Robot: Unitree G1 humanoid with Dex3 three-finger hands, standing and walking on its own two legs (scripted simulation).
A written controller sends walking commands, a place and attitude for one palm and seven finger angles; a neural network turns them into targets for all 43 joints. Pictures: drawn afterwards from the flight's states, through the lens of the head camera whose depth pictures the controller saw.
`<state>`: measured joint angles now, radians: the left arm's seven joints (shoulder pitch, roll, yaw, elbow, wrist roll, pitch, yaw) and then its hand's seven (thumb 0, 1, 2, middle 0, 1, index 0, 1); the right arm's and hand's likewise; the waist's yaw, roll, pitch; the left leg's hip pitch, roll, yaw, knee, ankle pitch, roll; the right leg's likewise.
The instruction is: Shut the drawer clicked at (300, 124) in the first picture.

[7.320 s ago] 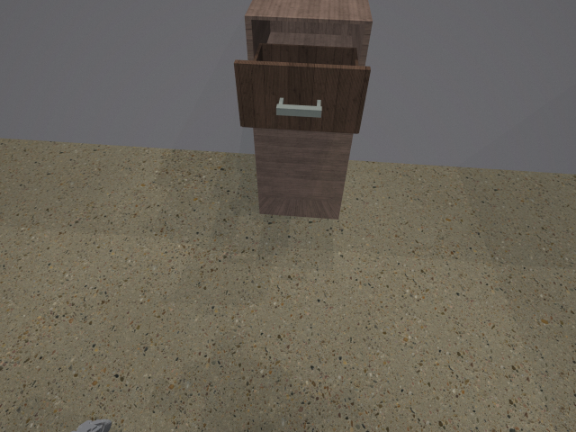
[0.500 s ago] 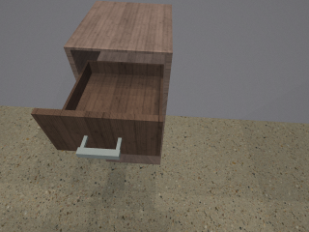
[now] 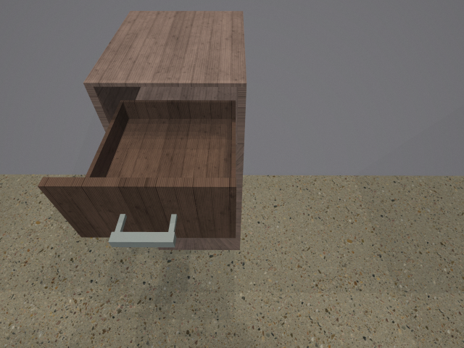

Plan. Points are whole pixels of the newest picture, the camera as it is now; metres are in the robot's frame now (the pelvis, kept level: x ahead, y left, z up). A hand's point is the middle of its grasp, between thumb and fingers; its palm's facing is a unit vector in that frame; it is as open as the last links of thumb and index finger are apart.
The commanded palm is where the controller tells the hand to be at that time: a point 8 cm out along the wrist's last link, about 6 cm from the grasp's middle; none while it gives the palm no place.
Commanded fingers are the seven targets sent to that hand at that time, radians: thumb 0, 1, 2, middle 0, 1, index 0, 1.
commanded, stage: look again from close up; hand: left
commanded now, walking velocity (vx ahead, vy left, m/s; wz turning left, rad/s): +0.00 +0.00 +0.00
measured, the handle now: (145, 229) +0.32 +0.17 +0.01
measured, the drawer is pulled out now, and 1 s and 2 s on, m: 0.30 0.30 0.30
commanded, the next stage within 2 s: shuffle to correct the standing spot in 0.32 s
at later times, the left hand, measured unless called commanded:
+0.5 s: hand out of the picture +0.02 +0.17 -0.17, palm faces -0.01 -0.98 -0.19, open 7.3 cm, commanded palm none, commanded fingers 0.00 0.90 0.90 -0.20 -0.30 -0.20 -0.30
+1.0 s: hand out of the picture +0.03 +0.14 -0.17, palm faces +0.01 -0.98 -0.19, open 7.4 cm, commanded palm none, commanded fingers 0.00 0.90 0.90 -0.20 -0.30 -0.20 -0.30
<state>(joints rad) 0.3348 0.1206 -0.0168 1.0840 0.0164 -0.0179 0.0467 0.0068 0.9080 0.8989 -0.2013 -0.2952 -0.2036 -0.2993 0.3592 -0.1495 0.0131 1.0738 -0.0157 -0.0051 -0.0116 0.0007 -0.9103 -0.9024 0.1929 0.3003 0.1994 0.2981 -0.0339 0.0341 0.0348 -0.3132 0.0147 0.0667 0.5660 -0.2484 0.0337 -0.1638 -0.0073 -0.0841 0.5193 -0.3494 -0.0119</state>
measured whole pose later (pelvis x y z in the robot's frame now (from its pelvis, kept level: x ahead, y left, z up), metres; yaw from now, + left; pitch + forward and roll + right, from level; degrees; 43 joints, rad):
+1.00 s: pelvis +0.05 -0.02 +0.00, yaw -2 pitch +0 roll +1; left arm 0.34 0.13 0.00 1.09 0.02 -0.01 0.06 0.01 0.91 0.90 -0.20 -0.30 -0.20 -0.30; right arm 0.23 -0.16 0.00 1.10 0.00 -0.01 -0.04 0.00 -0.92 -0.90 0.19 0.30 0.20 0.30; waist 0.01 -0.02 0.04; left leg -0.21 0.02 0.10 0.51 -0.30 0.00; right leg -0.10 -0.01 -0.05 0.51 -0.39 -0.02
